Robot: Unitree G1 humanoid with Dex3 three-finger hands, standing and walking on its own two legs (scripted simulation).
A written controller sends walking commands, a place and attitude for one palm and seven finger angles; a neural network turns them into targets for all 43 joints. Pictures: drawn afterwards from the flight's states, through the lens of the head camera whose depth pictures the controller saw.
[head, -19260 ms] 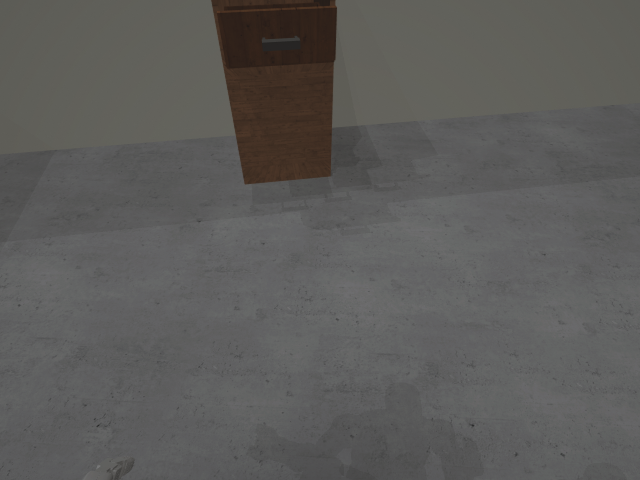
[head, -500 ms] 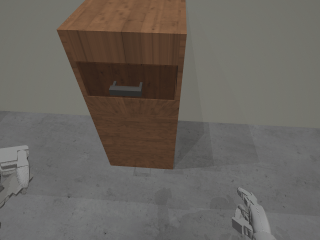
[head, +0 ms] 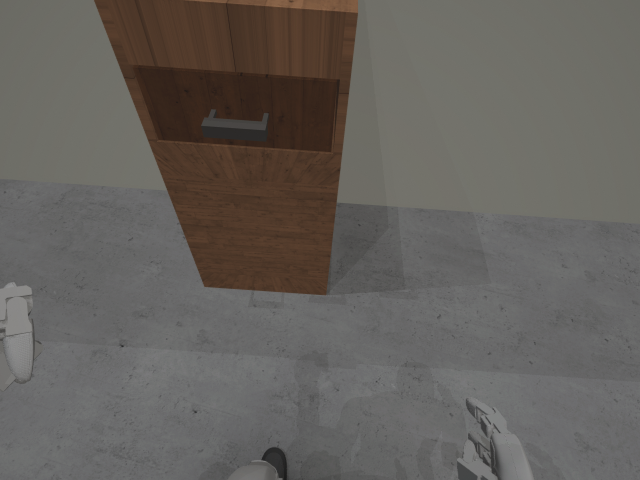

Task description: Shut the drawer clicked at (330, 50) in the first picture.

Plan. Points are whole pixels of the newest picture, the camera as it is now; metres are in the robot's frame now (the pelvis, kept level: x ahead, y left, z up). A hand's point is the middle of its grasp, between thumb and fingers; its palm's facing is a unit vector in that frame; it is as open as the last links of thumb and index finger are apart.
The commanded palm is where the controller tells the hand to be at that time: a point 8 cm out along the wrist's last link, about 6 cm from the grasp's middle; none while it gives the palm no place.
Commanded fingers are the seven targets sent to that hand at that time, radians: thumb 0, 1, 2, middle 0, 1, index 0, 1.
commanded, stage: step back with the hand held close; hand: left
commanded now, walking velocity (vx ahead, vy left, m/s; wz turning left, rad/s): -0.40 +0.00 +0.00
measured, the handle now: (237, 122) +0.74 +0.22 -0.02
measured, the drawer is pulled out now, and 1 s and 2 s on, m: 0.00 0.00 0.00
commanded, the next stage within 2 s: stop stepping back and stand still in 0.22 s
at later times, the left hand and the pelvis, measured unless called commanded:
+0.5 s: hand out of the picture +0.03 +0.22 +0.18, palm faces +0.45 -0.78 -0.44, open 3.2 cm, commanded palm +0.00 +0.25 +0.19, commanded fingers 0.00 0.90 0.90 -1.40 -1.60 -1.40 -1.60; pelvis -0.13 -0.04 +0.02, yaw +2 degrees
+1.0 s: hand out of the picture -0.01 +0.23 +0.17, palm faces +0.44 -0.80 -0.42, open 3.2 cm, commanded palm -0.07 +0.26 +0.19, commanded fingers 0.00 0.90 0.90 -1.40 -1.60 -1.40 -1.60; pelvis -0.19 -0.02 +0.00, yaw +2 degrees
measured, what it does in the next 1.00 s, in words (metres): walks backwards: left foot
